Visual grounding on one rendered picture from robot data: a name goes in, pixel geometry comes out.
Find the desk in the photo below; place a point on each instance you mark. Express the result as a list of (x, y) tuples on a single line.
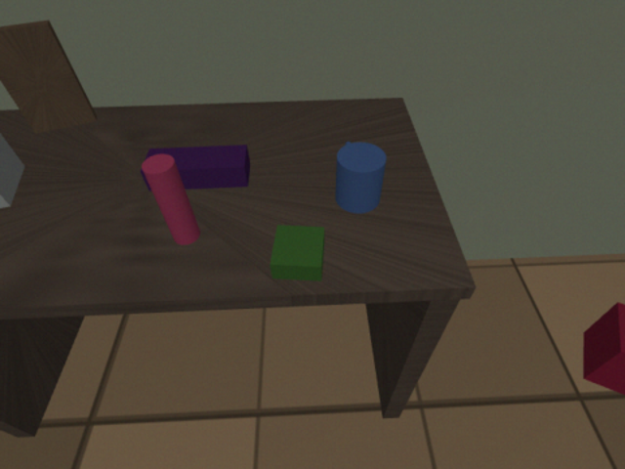
[(85, 237)]

